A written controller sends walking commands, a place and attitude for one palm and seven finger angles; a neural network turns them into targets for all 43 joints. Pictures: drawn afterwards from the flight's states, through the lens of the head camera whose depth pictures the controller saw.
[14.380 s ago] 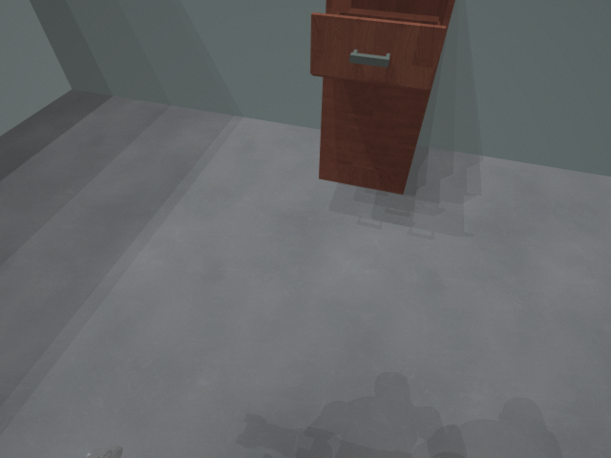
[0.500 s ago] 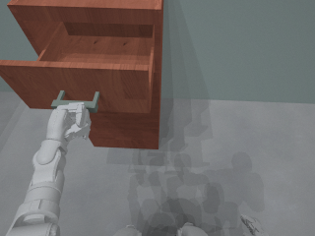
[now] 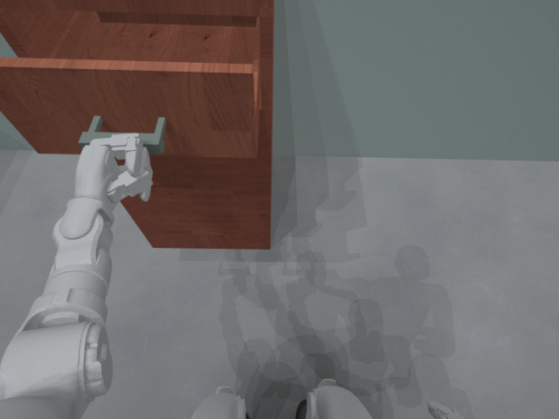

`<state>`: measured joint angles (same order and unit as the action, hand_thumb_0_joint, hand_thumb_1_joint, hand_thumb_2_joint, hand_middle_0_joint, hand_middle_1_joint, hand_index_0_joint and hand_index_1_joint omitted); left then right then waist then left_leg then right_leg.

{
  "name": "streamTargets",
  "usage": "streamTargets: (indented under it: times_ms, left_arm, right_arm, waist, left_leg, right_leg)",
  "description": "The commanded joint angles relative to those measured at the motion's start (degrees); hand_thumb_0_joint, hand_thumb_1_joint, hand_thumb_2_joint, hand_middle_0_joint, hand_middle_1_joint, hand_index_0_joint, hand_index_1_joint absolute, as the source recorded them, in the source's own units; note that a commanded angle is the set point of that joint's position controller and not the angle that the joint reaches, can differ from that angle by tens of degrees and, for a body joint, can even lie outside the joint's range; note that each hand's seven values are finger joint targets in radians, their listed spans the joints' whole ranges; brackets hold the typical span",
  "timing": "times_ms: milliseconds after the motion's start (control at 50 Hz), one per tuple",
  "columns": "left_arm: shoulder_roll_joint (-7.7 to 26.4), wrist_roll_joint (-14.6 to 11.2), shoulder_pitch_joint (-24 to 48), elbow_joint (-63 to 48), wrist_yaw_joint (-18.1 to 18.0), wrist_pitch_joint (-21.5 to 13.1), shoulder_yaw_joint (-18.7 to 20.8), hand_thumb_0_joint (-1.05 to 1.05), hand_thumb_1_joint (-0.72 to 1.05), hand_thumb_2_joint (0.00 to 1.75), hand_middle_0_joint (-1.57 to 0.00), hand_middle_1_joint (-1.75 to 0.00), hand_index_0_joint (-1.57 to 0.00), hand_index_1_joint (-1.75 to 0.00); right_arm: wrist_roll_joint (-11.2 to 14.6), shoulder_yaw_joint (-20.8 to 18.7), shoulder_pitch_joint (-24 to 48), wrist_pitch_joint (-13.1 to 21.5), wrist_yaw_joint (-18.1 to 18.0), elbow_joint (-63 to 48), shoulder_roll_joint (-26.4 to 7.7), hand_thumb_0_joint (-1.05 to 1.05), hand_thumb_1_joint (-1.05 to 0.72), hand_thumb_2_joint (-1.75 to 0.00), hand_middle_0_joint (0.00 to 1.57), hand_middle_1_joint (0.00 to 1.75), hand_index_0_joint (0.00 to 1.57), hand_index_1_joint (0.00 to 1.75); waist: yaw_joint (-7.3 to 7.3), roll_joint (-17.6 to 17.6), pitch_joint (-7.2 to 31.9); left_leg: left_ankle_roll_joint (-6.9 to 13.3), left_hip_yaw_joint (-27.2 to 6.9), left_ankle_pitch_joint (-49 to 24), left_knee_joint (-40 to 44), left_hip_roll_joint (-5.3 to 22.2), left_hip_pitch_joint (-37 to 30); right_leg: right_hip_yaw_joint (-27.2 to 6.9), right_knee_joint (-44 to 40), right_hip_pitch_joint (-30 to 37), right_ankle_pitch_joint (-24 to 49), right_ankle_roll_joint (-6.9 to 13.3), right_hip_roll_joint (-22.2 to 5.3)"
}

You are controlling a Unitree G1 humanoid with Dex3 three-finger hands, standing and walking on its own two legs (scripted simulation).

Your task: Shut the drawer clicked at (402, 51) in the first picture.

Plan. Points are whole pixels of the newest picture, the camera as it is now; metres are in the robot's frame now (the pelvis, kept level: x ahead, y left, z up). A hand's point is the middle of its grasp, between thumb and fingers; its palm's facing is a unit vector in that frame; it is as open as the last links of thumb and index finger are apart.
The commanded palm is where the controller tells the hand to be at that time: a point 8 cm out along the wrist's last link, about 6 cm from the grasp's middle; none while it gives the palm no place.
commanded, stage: push the drawer shut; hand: left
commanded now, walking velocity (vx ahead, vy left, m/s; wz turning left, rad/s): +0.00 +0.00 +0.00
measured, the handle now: (126, 133) +0.52 +0.23 +0.07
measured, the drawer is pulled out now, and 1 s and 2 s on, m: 0.13 0.02 0.00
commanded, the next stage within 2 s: pull the fist back off the drawer in 1.38 s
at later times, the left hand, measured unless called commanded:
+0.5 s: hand (152, 141) +0.51 +0.19 +0.06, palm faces -0.03 -1.00 -0.03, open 2.9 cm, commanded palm +0.50 +0.23 +0.07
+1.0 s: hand (157, 116) +0.56 +0.18 +0.07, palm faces -0.02 -1.00 -0.03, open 3.1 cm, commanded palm +0.56 +0.22 +0.07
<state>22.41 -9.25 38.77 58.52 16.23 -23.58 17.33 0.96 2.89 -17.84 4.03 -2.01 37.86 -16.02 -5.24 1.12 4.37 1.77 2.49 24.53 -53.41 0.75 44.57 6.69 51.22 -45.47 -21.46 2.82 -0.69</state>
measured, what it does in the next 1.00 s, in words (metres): stands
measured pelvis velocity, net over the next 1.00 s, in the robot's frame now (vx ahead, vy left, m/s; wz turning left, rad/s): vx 0.01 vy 0.01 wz -0.03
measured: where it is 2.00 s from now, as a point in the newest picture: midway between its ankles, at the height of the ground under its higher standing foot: outside the picture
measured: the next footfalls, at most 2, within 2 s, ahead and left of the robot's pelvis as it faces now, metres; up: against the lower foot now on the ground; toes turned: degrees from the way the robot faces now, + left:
none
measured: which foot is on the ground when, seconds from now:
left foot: down 0.00-1.00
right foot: down 0.00-1.00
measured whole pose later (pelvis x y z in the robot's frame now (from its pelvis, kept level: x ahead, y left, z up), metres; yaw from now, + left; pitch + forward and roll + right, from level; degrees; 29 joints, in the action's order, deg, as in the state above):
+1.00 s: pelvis +0.01 +0.01 -0.02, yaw -2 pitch +24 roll -4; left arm 34.5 -1.7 60.9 74.5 13.4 -20.9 23.8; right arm -2.1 4.0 -23.0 -1.4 -0.1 36.7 -16.6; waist -12.9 2.1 5.2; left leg 2.7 1.9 27.1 -59.4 2.3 56.4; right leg 7.1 53.7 -55.9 -21.8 2.0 0.7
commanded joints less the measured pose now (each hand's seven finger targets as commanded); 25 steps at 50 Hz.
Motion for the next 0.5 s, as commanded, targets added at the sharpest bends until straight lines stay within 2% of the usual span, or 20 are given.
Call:
streamTargets:
  times_ms: [0,40,80,100,120,160,240,280,300,320,340,360,400,420,460,480]
  left_arm:
    - [15.62,-1.11,28.87,-9.01,-0.58,-3.74,4.9,0.0,0.9,0.9,-1.4,-1.6,-1.4,-1.6]
    - [16.18,-0.76,30.61,-7.7,-0.07,-3.34,4.65,0.0,0.9,0.9,-1.4,-1.6,-1.4,-1.6]
    - [17.37,-0.47,33.14,-7.51,0.07,-3.18,5.08,0.0,0.9,0.9,-1.4,-1.6,-1.4,-1.6]
    - [18.88,-0.42,33.66,-8.38,0.19,-3.49,6.34,0.0,0.9,0.9,-1.4,-1.6,-1.4,-1.6]
    - [18.94,-0.08,32.24,-7.55,0.33,-3.29,6.58,0.0,0.9,0.9,-1.4,-1.6,-1.4,-1.6]
    - [18.5,-0.07,33.84,-7.51,0.34,-2.99,5.97,0.0,0.9,0.9,-1.4,-1.6,-1.4,-1.6]
    - [17.73,0.28,35.43,-7.64,-0.38,-2.85,5.74,0.0,0.9,0.9,-1.4,-1.6,-1.4,-1.6]
    - [18.73,0.51,34.84,-5.81,-0.79,-2.37,6.56,0.0,0.9,0.9,-1.4,-1.6,-1.4,-1.6]
    - [19.63,0.75,36.34,-5.64,-1.05,-2.41,6.99,0.0,0.9,0.9,-1.4,-1.6,-1.4,-1.6]
    - [20.74,1.12,37.21,-6.36,-1.15,-2.62,7.55,0.0,0.9,0.9,-1.4,-1.6,-1.4,-1.6]
    - [20.23,1.45,36.64,-5.69,-1.13,-2.5,7.14,0.0,0.9,0.9,-1.4,-1.6,-1.4,-1.6]
    - [19.82,1.37,37.85,-6.14,-1.28,-2.43,6.92,0.0,0.9,0.9,-1.4,-1.6,-1.4,-1.6]
    - [22.12,1.74,38.16,-5.54,-1.52,-2.58,8.43,0.0,0.9,0.9,-1.4,-1.6,-1.4,-1.6]
    - [22.2,2.16,38.21,-5.41,-1.51,-2.61,8.25,0.0,0.9,0.9,-1.4,-1.6,-1.4,-1.6]
    - [20.01,2.03,39.86,-6.15,-1.51,-2.86,6.66,0.0,0.9,0.9,-1.4,-1.6,-1.4,-1.6]
    - [21.28,2.12,38.88,-5.45,-1.67,-2.83,7.86,0.0,0.9,0.9,-1.4,-1.6,-1.4,-1.6]
  right_arm:
    - [-0.08,-3.26,-6.57,1.03,-0.33,-4.8,-9.14,0.0,-0.9,-0.9,0.2,0.3,0.2,0.3]
    - [0.08,-2.97,-6.73,0.57,-0.22,-5.0,-9.02,0.0,-0.9,-0.9,0.2,0.3,0.2,0.3]
    - [0.02,-3.15,-7.44,0.34,-0.2,-4.82,-9.16,0.0,-0.9,-0.9,0.2,0.3,0.2,0.3]
    - [-0.21,-3.3,-8.08,0.21,-0.17,-5.05,-9.36,0.0,-0.9,-0.9,0.2,0.3,0.2,0.3]
    - [-0.24,-3.27,-8.5,-0.04,0.02,-5.29,-9.26,0.0,-0.9,-0.9,0.2,0.3,0.2,0.3]
    - [-0.27,-3.4,-8.95,-0.38,0.15,-5.07,-9.35,0.0,-0.9,-0.9,0.2,0.3,0.2,0.3]
    - [-0.65,-3.7,-10.3,-1.14,0.56,-4.85,-9.55,0.0,-0.9,-0.9,0.2,0.3,0.2,0.3]
    - [-0.69,-3.71,-10.81,-1.61,0.65,-4.66,-9.8,0.0,-0.9,-0.9,0.2,0.3,0.2,0.3]
    - [-0.88,-3.61,-11.2,-1.79,0.59,-4.38,-9.97,0.0,-0.9,-0.9,0.2,0.3,0.2,0.3]
    - [-0.86,-3.71,-11.51,-2.01,0.57,-4.35,-9.97,0.0,-0.9,-0.9,0.2,0.3,0.2,0.3]
    - [-0.85,-3.72,-11.57,-2.17,0.65,-4.49,-9.84,0.0,-0.9,-0.9,0.2,0.3,0.2,0.3]
    - [-1.02,-3.7,-11.8,-2.24,0.74,-4.37,-9.83,0.0,-0.9,-0.9,0.2,0.3,0.2,0.3]
    - [-1.21,-3.69,-12.31,-2.59,0.79,-4.27,-10.08,0.0,-0.9,-0.9,0.2,0.3,0.2,0.3]
    - [-1.23,-3.58,-12.6,-2.83,0.87,-4.39,-10.02,0.0,-0.9,-0.9,0.2,0.3,0.2,0.3]
    - [-1.35,-3.61,-12.62,-2.95,1.05,-4.38,-9.72,0.0,-0.9,-0.9,0.2,0.3,0.2,0.3]
    - [-1.38,-3.75,-12.8,-3.15,1.06,-4.2,-9.96,0.0,-0.9,-0.9,0.2,0.3,0.2,0.3]
  waist:
    - [-3.1,-0.48,22.14]
    - [-3.55,1.41,21.19]
    - [-4.03,1.92,22.0]
    - [-3.64,2.88,23.9]
    - [-3.2,4.49,25.04]
    - [-4.1,3.88,24.77]
    - [-4.42,5.22,26.23]
    - [-4.72,2.78,24.99]
    - [-5.46,1.93,24.51]
    - [-5.11,3.04,25.88]
    - [-4.93,4.61,25.94]
    - [-5.52,4.01,26.53]
    - [-5.24,5.07,26.14]
    - [-5.16,5.45,27.22]
    - [-5.72,6.15,27.6]
    - [-5.45,6.2,27.57]
  left_leg:
    - [0.18,-4.39,-9.42,6.22,-0.32,-6.49]
    - [0.22,-3.81,-8.19,5.87,-0.38,-4.31]
    - [0.31,-3.81,-8.01,5.24,-0.27,-3.65]
    - [0.36,-4.03,-9.56,4.85,-0.25,-4.72]
    - [0.17,-3.92,-10.61,4.94,-0.33,-5.72]
    - [0.21,-4.25,-11.03,4.72,0.0,-6.43]
    - [0.11,-4.61,-13.38,4.4,0.25,-8.6]
    - [0.32,-4.37,-12.47,4.19,0.26,-6.81]
    - [0.56,-4.48,-12.86,4.01,0.34,-6.08]
    - [0.43,-4.4,-13.5,3.89,0.3,-6.32]
    - [0.26,-4.39,-13.73,3.91,0.25,-7.01]
    - [0.42,-4.39,-13.95,3.68,0.34,-7.31]
    - [0.38,-4.53,-14.96,3.44,0.38,-7.3]
    - [0.23,-4.65,-15.46,3.56,0.42,-7.89]
    - [0.18,-4.88,-16.16,3.48,0.51,-9.33]
    - [0.13,-4.84,-16.25,3.29,0.62,-9.42]
  right_leg:
    - [-7.66,-6.43,13.35,9.28,-1.51,1.21]
    - [-8.39,-6.57,13.16,8.42,-1.59,1.03]
    - [-8.77,-6.45,13.03,7.98,-1.65,1.03]
    - [-8.5,-5.64,13.14,9.37,-1.43,1.26]
    - [-8.27,-5.43,13.18,10.28,-1.36,1.39]
    - [-7.74,-5.31,11.44,10.35,-1.55,1.55]
    - [-7.05,-4.77,9.64,11.46,-1.54,1.89]
    - [-7.29,-5.27,10.02,10.94,-1.7,1.97]
    - [-7.23,-5.19,9.9,11.56,-1.73,2.06]
    - [-7.41,-4.9,10.61,12.17,-1.77,2.01]
    - [-7.28,-4.79,9.96,12.09,-1.63,2.0]
    - [-7.3,-4.9,9.81,12.31,-1.79,2.05]
    - [-7.29,-4.72,9.85,12.99,-1.53,2.22]
    - [-7.05,-4.44,9.85,13.19,-1.53,2.31]
    - [-6.86,-4.5,8.93,13.37,-1.58,2.37]
    - [-6.83,-4.61,8.64,13.23,-1.51,2.41]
